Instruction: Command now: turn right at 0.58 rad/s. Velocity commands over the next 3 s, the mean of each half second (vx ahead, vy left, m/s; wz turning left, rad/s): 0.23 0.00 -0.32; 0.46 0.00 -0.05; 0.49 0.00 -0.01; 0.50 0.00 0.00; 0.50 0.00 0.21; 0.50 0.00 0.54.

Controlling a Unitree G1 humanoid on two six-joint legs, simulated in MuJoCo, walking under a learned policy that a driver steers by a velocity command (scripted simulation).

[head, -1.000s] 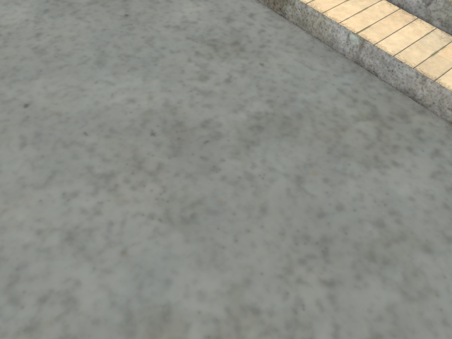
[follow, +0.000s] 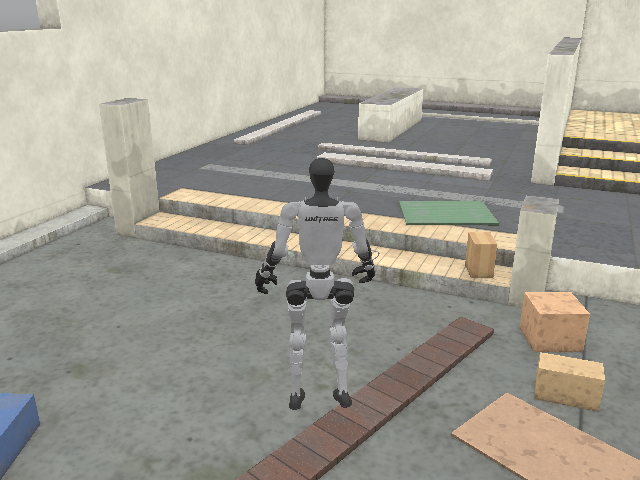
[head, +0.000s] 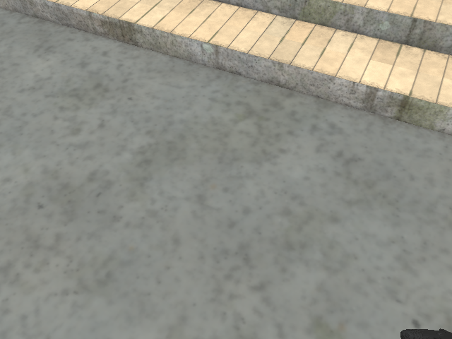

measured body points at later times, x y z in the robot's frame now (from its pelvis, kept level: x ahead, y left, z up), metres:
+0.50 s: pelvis +0.05 -0.06 +0.00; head +0.05 -0.08 +0.45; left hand +0.20 +0.18 -0.09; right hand +0.09 -0.34 -0.14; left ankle +0.03 +0.09 -0.68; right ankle +0.00 -0.16 -0.71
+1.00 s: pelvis +0.33 -0.04 -0.02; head +0.36 -0.04 +0.43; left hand +0.42 +0.22 -0.15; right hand +0.43 -0.32 -0.13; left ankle +0.37 +0.03 -0.75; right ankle +0.17 -0.18 -0.64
